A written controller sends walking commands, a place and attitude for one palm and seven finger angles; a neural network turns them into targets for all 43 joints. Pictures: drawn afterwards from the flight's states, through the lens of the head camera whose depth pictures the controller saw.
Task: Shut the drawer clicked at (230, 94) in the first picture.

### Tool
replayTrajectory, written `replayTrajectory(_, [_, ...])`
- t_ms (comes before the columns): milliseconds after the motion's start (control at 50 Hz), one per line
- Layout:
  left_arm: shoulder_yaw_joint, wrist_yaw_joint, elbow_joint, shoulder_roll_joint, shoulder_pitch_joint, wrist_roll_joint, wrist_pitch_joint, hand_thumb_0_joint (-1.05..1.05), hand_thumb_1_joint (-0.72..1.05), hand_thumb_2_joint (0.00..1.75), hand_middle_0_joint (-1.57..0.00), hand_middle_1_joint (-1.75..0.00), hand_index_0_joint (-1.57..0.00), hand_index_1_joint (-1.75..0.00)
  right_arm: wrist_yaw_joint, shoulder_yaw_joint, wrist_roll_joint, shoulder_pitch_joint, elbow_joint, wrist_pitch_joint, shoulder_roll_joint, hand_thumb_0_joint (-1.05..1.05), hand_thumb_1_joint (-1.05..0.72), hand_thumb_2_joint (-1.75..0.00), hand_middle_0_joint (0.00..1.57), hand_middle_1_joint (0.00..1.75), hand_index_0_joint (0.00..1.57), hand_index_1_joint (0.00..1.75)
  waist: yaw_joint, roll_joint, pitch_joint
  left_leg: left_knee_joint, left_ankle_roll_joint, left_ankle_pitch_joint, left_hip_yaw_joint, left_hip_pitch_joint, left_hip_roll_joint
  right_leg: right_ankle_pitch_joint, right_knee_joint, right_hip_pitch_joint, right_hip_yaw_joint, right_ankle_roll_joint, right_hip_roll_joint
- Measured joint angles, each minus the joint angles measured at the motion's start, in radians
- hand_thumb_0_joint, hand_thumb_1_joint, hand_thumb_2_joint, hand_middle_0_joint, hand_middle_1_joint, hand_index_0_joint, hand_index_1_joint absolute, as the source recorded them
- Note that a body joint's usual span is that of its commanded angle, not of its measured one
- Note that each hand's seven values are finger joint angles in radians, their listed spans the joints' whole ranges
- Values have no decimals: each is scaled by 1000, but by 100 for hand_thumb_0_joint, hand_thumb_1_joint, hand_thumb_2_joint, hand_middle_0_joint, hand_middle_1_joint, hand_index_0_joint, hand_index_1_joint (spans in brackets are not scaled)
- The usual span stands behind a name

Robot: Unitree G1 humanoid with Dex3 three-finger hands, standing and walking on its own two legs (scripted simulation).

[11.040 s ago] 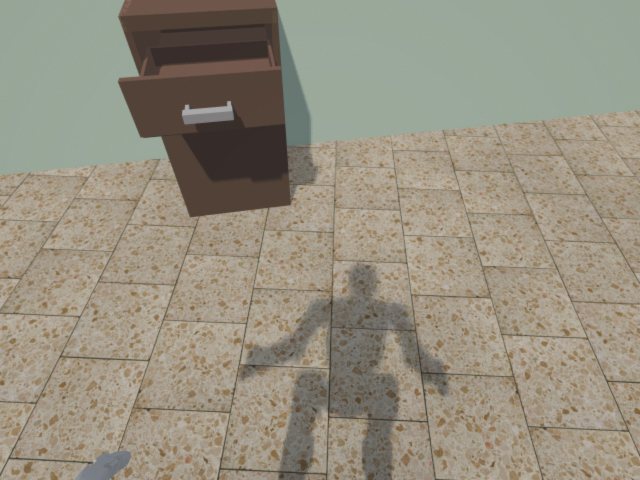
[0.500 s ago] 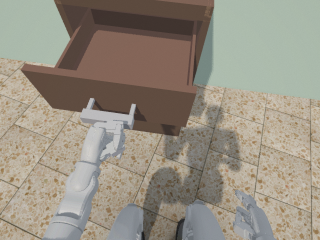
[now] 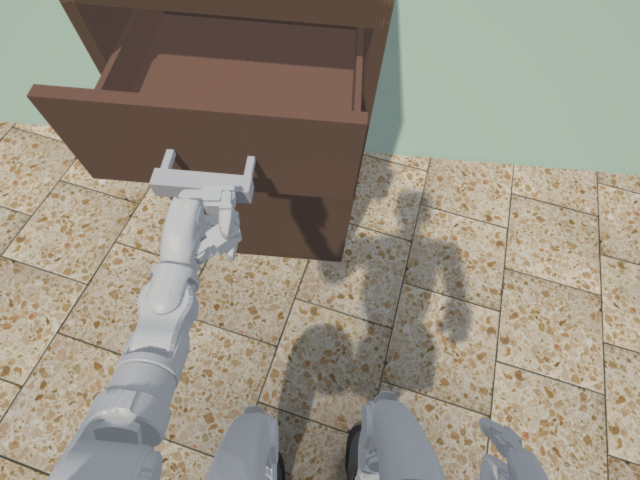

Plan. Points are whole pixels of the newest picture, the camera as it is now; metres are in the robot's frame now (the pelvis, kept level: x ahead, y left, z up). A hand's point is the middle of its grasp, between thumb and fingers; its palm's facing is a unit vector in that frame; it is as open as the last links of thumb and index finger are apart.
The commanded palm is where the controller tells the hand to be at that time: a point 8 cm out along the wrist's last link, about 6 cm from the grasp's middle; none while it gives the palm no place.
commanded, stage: push the drawer shut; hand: left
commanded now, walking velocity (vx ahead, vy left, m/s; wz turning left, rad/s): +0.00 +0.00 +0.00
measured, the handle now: (206, 172) +0.49 +0.14 +0.03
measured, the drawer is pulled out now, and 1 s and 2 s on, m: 0.17 0.06 0.00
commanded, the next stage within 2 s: pull the fist back off the drawer in 1.88 s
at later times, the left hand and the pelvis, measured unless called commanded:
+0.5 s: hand (240, 193) +0.47 +0.10 +0.02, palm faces -0.11 -0.99 -0.06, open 2.8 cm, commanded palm +0.46 +0.15 +0.03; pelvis +0.01 +0.00 +0.00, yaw -1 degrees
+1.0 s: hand (244, 158) +0.52 +0.10 +0.03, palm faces -0.11 -0.99 -0.06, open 3.0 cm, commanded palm +0.52 +0.14 +0.03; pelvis +0.00 +0.01 -0.01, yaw -2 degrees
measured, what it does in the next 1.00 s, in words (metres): stands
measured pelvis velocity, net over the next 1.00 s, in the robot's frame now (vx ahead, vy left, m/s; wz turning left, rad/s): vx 0.00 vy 0.01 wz -0.03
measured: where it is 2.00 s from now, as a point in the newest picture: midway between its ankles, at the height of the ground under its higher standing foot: outside the picture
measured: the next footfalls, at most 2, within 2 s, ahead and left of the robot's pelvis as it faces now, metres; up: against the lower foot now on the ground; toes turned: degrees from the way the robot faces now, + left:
none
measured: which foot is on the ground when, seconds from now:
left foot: down 0.00-1.00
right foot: down 0.00-1.00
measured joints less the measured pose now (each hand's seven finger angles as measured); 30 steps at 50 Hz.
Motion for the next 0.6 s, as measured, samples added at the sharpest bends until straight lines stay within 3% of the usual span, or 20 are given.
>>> replayTrajectory(600, [132, -40, 333, 59, -290, 31, -80, -5, 78, 96, -140, -160, -140, -160, 21, -4, -23, 33, 26, 36, 4, 0, -90, -90, 20, 30, 20, 30, -46, 2, 6, 6, -1, -6, 3, -47, 10, 2, 0, -50, 5, 0, 12])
